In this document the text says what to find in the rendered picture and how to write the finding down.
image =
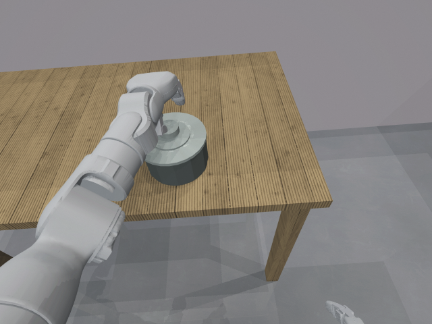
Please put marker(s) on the robot left forearm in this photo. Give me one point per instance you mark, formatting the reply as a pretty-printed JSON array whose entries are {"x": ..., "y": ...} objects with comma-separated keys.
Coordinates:
[{"x": 110, "y": 169}]

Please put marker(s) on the left robot hand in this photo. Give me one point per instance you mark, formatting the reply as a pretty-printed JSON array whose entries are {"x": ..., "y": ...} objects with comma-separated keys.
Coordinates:
[{"x": 167, "y": 84}]

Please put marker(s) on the pot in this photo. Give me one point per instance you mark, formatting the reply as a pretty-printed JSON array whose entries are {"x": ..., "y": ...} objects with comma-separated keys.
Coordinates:
[{"x": 183, "y": 173}]

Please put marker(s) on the right robot hand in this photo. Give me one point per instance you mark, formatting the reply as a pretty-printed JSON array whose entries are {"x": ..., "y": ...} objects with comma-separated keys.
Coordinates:
[{"x": 342, "y": 313}]

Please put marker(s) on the robot left upper arm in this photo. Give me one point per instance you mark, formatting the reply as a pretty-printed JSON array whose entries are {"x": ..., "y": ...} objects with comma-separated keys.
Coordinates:
[{"x": 39, "y": 285}]

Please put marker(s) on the table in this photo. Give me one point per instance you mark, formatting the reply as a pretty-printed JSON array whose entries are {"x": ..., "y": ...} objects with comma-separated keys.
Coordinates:
[{"x": 260, "y": 156}]

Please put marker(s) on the lid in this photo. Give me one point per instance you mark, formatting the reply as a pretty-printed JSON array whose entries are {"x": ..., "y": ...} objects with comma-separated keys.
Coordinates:
[{"x": 185, "y": 146}]

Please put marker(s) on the knob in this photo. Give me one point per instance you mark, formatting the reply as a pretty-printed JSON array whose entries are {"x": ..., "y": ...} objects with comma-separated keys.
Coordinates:
[{"x": 172, "y": 129}]

